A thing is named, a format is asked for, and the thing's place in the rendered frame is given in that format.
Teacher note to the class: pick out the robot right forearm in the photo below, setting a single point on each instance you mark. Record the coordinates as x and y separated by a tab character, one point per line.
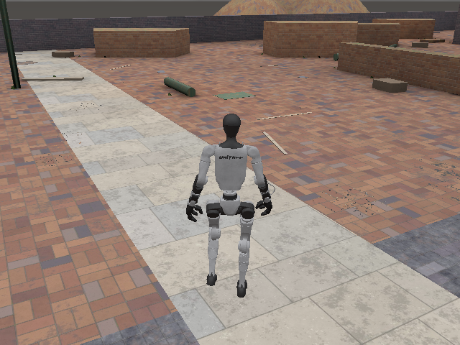
264	190

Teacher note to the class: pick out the robot left hand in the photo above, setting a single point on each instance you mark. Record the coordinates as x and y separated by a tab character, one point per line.
190	211

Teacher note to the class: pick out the left robot upper arm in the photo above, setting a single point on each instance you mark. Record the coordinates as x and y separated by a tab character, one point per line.
204	164

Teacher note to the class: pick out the robot left forearm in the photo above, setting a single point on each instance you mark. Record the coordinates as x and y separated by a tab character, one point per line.
195	193

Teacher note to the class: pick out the robot right hand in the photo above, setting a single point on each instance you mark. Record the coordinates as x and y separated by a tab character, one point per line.
262	205

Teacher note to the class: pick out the left robot shin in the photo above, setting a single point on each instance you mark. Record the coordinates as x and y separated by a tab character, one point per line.
213	246

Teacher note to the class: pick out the robot right foot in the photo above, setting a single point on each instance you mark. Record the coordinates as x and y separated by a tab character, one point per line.
241	291

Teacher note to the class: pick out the right robot upper arm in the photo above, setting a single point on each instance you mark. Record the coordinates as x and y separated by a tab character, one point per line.
253	152

